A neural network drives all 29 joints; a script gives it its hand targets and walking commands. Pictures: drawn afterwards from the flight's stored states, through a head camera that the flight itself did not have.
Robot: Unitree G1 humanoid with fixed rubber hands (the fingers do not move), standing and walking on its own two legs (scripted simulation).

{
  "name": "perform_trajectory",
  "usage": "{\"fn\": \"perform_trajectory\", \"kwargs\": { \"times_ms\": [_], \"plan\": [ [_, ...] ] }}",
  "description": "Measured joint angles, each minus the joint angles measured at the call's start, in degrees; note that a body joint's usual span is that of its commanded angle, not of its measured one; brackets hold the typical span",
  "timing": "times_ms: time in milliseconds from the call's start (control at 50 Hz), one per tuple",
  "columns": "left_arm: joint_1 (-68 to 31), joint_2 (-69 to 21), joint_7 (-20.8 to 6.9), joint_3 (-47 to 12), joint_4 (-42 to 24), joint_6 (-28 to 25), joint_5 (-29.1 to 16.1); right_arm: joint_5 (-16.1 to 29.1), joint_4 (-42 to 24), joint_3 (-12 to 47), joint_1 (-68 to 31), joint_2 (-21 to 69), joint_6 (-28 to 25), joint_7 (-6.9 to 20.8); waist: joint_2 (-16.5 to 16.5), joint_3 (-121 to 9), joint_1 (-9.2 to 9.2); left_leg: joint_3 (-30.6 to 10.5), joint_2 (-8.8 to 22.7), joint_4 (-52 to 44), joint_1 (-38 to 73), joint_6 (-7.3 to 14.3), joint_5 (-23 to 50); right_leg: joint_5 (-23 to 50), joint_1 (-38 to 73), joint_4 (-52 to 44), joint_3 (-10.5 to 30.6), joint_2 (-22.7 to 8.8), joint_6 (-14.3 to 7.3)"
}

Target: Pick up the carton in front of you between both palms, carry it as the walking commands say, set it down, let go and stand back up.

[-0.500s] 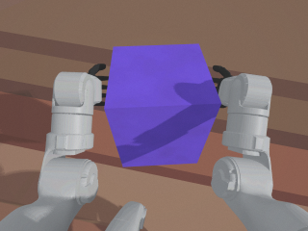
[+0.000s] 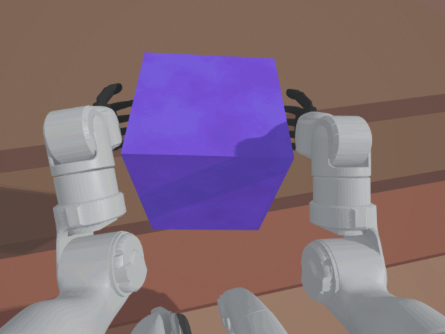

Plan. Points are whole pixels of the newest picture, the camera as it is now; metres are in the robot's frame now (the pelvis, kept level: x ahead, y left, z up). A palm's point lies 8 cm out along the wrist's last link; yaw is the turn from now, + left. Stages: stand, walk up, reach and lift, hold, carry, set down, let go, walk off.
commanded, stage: carry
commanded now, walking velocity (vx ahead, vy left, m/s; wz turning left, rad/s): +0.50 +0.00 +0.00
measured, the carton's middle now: (208, 151) +0.41 -0.05 +0.06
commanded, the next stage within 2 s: none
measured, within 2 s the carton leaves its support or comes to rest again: neither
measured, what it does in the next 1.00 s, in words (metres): climbs: right foot 0.13 m higher, then left foot 0.13 m higher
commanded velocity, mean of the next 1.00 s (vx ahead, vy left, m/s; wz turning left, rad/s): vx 0.50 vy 0.00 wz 0.00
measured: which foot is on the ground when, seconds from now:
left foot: down 0.00-0.40, up 0.42-0.82, down 0.84-1.00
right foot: up 0.00-0.34, down 0.36-0.86, up 0.88-1.00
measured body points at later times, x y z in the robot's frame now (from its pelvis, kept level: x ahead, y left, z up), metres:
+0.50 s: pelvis +0.29 -0.09 +0.11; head +0.33 -0.09 +0.56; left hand +0.65 +0.10 +0.23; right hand +0.70 -0.20 +0.24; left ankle +0.16 +0.04 -0.43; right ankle +0.36 -0.19 -0.57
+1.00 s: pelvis +0.58 -0.07 +0.25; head +0.61 -0.08 +0.70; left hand +0.99 +0.04 +0.40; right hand +0.95 -0.26 +0.39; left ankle +0.64 +0.02 -0.43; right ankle +0.47 -0.17 -0.28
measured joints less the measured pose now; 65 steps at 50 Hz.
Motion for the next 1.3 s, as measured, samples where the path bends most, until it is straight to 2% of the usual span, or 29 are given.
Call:
{"fn": "perform_trajectory", "kwargs": {
  "times_ms": [120,160,220,260,320,360,380,400,420,460,500,540,620,680,720,780,820,840,860,880,900,940,960,1000,1040,1100,1200,1240,1300],
  "plan": [
    [-2.3,-0.5,-0.9,-0.7,-4.7,-0.4,0.6,-0.7,-4.6,-3.1,-2.4,0.4,-0.6,0.4,1.3,-1.0,1.54,-0.8,0.7,-12.7,11.4,-0.8,0.9,-8.0,-12.8,-11.7,-4.5,-3.6,-1.3],
    [-2.3,-0.2,-0.9,-1.5,-3.0,-0.3,1.2,-1.7,-2.9,-3.4,-2.8,0.6,-0.2,1.0,1.1,-4.2,1.81,-1.6,0.7,-15.0,14.3,-1.3,0.0,-5.7,-16.4,-4.5,-5.2,-5.0,-1.7],
    [-2.7,1.1,-0.9,-1.9,0.9,0.8,1.3,-2.6,1.5,-2.8,-3.5,0.4,0.4,1.7,0.5,-8.9,1.96,-3.3,1.7,-18.5,18.8,-2.6,-1.7,-17.8,-22.0,12.6,-4.3,-5.3,-1.6],
    [-3.7,1.9,-0.9,-2.5,4.4,0.9,1.2,-2.9,3.9,-2.5,-3.8,-0.1,0.8,2.2,0.3,-10.1,1.75,-4.9,3.1,-21.9,23.0,-4.3,-2.1,-24.4,-26.5,13.2,-4.4,-6.5,-1.4],
    [-4.2,1.5,-0.4,-4.3,9.5,0.4,1.4,-3.1,6.8,-3.6,-3.2,-1.3,1.6,3.1,1.4,-11.0,3.73,-5.7,6.6,-30.7,31.1,-6.1,0.0,-16.8,-26.1,-10.2,-7.8,-8.6,-1.3],
    [-3.6,0.9,0.2,-5.8,12.4,-0.1,1.1,-3.6,8.6,-4.7,-2.4,-1.9,1.9,3.9,1.8,-12.1,6.65,-4.4,8.8,-31.7,33.6,-5.7,1.4,-11.0,-20.4,-23.9,-10.6,-7.5,-1.9],
    [-2.9,0.4,0.6,-6.8,13.3,-0.7,0.7,-3.8,9.1,-5.3,-1.4,-2.2,1.7,4.4,1.9,-12.3,9.18,-3.6,10.2,-26.7,32.2,-5.7,2.3,-14.2,-15.2,-28.3,-11.2,-5.7,-2.1],
    [-2.4,-0.1,1.1,-7.8,13.8,-1.2,0.3,-4.0,9.2,-6.0,-0.9,-2.7,1.6,4.8,1.9,-11.3,11.99,-4.4,11.4,-16.3,28.8,-5.6,5.9,-7.4,-10.6,-33.5,-11.3,-4.2,-2.0],
    [-1.9,-0.4,1.7,-8.9,13.6,-1.9,-0.4,-4.2,9.3,-6.6,-0.8,-3.2,1.1,5.4,2.0,-9.7,14.55,-8.7,10.2,-0.3,22.8,-6.1,5.5,-5.4,-8.7,-34.7,-11.3,-3.6,-1.3],
    [0.6,-1.1,2.8,-10.7,12.3,-3.4,-2.2,-5.1,9.4,-7.7,-0.6,-3.4,0.2,6.0,3.4,-6.6,17.73,-16.8,3.4,31.4,10.6,-4.9,4.1,-7.2,-4.4,-38.0,-11.1,-2.9,-1.0],
    [3.6,-1.3,3.5,-11.5,9.8,-3.8,-3.8,-6.1,7.7,-8.1,0.7,-2.4,0.4,6.0,4.8,-4.5,19.05,-17.6,-1.2,48.9,1.8,-2.4,3.7,-7.0,0.9,-43.7,-10.9,-2.3,0.2],
    [4.9,-1.1,4.0,-11.2,7.5,-3.8,-5.2,-6.6,4.7,-7.8,2.1,-1.3,0.8,5.9,4.7,-3.0,19.02,-15.0,-2.8,55.0,-5.7,-0.4,3.2,-5.6,6.2,-50.1,-10.7,-2.2,0.8],
    [3.9,-1.2,4.1,-9.7,4.3,-4.8,-5.8,-6.6,-1.2,-7.0,2.6,-0.7,0.8,5.5,3.5,-1.8,18.15,-9.1,-1.6,55.0,-17.5,1.7,-3.7,-3.6,15.1,-61.2,-10.1,-2.7,0.4],
    [2.2,-1.4,3.8,-8.8,2.9,-5.3,-5.2,-6.2,-3.3,-6.5,1.5,-1.3,0.7,5.5,3.3,-3.0,17.81,-8.2,-0.2,64.3,-27.4,3.0,-11.5,-3.7,20.5,-66.7,-9.0,-2.9,0.9],
    [1.5,-1.0,3.4,-8.5,2.4,-5.0,-4.9,-6.2,-3.4,-5.9,0.6,-1.5,0.9,5.4,3.4,-4.0,17.31,-7.9,1.4,65.7,-32.8,3.0,-12.8,-4.3,24.9,-70.3,-7.9,-3.6,1.8],
    [0.9,-0.3,2.6,-7.5,3.0,-3.7,-4.5,-6.2,-1.7,-4.6,-0.6,-1.6,1.6,4.9,3.0,-6.2,15.25,-4.7,4.1,50.4,-34.8,2.6,-9.4,-3.4,32.6,-79.2,-7.1,-5.4,2.9],
    [0.1,0.2,2.0,-6.7,4.5,-2.5,-3.7,-5.8,0.7,-3.5,-1.6,-1.9,2.2,4.1,2.5,-8.1,13.32,-1.7,4.1,35.0,-30.2,3.7,-3.9,-1.4,36.4,-84.0,-8.0,-6.9,2.9],
    [0.1,0.4,1.5,-6.2,5.3,-2.1,-3.3,-5.0,2.3,-3.1,-1.9,-1.9,2.3,4.3,2.2,-9.1,12.04,-0.7,3.2,29.9,-26.4,4.2,-4.8,-0.2,37.1,-83.9,-8.8,-7.7,2.5],
    [0.4,0.6,1.1,-5.6,6.2,-1.9,-2.9,-4.7,3.8,-2.4,-1.9,-1.8,2.1,4.1,1.8,-9.7,10.27,0.3,1.6,25.5,-20.8,4.5,-7.4,1.2,36.1,-80.6,-9.7,-8.9,2.2],
    [0.9,0.9,0.6,-4.9,6.8,-1.6,-2.6,-4.4,5.4,-1.5,-2.0,-1.6,2.0,3.8,2.3,-9.9,8.45,0.5,0.4,18.0,-14.0,4.4,-1.9,3.6,33.5,-73.6,-10.0,-9.7,2.2],
    [0.8,1.3,0.0,-4.5,7.6,-1.6,-2.2,-4.1,6.5,-0.8,-2.1,-1.5,1.8,3.4,1.9,-9.2,6.62,0.7,-0.5,15.0,-10.6,3.2,-3.0,5.3,28.9,-61.4,-7.7,-10.0,2.8],
    [0.6,2.0,-0.9,-3.4,8.8,-2.0,-1.3,-3.4,7.6,0.5,-1.7,-1.1,0.8,2.7,0.8,-7.3,3.65,0.8,-1.4,12.5,-6.9,2.2,-5.5,2.2,16.7,-29.6,0.0,-5.5,3.6],
    [1.0,1.9,-1.2,-2.8,8.7,-1.9,-0.9,-2.9,7.5,1.1,-0.9,-0.8,0.6,2.4,0.3,-6.6,2.43,0.6,-1.8,10.3,-4.6,2.0,-5.3,1.1,11.5,-16.8,1.8,-3.0,3.1],
    [1.9,0.8,-1.2,-2.2,7.2,-1.2,0.1,-1.6,6.0,1.7,0.8,-1.0,0.9,1.9,0.0,-5.5,1.05,-0.2,-2.1,4.5,0.6,1.1,-4.0,0.1,3.0,-2.1,1.8,-0.3,1.3],
    [2.0,-0.2,-0.8,-2.3,4.9,-0.6,1.1,-0.4,4.6,1.7,0.8,-1.5,1.3,1.2,0.6,-4.3,0.84,-1.0,-1.7,-1.3,5.8,0.0,-2.8,-0.5,-4.1,1.8,0.2,-0.4,-0.1],
    [0.5,-0.1,-0.7,-2.5,2.1,0.0,1.3,0.2,3.3,1.0,-1.4,-2.1,1.1,1.1,1.2,-3.8,1.44,-2.1,-0.6,-8.0,12.1,-0.7,-2.2,-3.3,-12.6,-1.2,-2.5,-2.8,-1.1],
    [-2.6,1.8,-0.6,-2.9,3.1,1.0,0.6,-1.1,4.4,-1.0,-4.8,-1.6,1.4,1.4,0.4,-7.0,2.45,-4.6,1.6,-16.2,21.0,-3.0,-3.5,-15.6,-28.3,9.9,-3.1,-6.6,-1.8],
    [-3.5,1.8,-0.4,-3.8,5.1,1.3,0.7,-1.6,5.4,-2.0,-5.1,-1.9,2.2,1.9,0.6,-8.1,3.88,-5.6,3.4,-21.6,26.1,-4.0,-3.1,-13.5,-30.7,1.5,-4.8,-8.7,-1.6],
    [-4.3,1.9,0.3,-5.5,8.9,1.6,0.0,-2.8,7.7,-3.8,-5.6,-2.4,3.5,2.8,2.1,-10.4,6.84,-5.3,7.3,-30.3,32.9,-4.9,-0.4,-8.1,-24.9,-21.8,-9.9,-9.4,-2.0]
  ]
}}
